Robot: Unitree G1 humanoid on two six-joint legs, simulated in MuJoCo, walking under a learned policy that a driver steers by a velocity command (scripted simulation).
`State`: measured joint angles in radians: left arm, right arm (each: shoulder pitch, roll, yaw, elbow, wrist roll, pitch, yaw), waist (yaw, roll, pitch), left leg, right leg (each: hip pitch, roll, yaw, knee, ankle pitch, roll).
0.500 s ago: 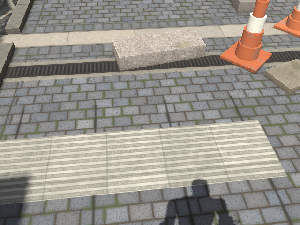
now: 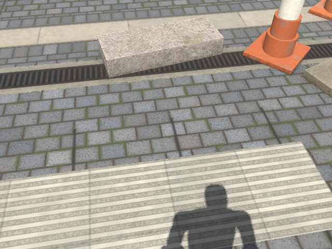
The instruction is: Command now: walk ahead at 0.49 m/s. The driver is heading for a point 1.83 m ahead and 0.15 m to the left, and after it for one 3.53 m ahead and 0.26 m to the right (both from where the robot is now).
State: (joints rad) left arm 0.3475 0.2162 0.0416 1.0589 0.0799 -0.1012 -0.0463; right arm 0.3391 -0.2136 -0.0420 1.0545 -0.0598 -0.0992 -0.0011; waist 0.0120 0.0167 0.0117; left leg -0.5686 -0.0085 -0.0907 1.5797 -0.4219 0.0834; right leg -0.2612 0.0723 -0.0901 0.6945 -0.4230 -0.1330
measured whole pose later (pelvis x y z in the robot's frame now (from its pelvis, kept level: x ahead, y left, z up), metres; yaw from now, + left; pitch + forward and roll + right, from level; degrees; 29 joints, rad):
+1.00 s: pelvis +0.35 -0.04 -0.15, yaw +1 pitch +0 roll +0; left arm 0.19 0.15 0.05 0.99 -0.01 -0.01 0.01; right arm 0.32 -0.18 -0.05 1.05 0.00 0.01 -0.05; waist -0.02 0.01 0.02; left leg -0.21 0.09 -0.01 0.56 -0.35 -0.08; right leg -0.29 0.03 0.01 0.59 -0.32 -0.02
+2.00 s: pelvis +0.35 -0.03 -0.15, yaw +0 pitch -1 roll +0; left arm 0.20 0.15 0.05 1.06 -0.01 0.02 0.03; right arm 0.37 -0.14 -0.05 1.09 0.00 0.00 -0.05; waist -0.01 0.00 0.04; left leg -0.17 0.07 0.01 0.54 -0.35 -0.07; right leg -0.24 0.01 0.02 0.57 -0.30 -0.01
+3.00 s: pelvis +0.45 +0.06 -0.14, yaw +1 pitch +2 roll +0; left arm 0.12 0.19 0.04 0.99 -0.01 -0.02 0.03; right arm 0.33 -0.13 -0.02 1.04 0.00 -0.06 -0.03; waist -0.01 -0.02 0.00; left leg -0.17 -0.04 0.05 0.43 -0.30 0.06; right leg -0.47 -0.03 0.01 0.66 -0.20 -0.01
